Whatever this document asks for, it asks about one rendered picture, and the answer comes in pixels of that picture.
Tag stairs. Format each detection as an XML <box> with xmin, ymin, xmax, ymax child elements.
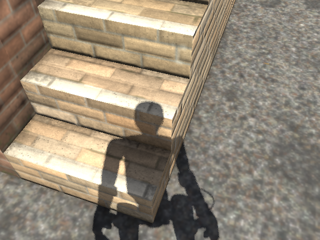
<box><xmin>3</xmin><ymin>0</ymin><xmax>236</xmax><ymax>224</ymax></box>

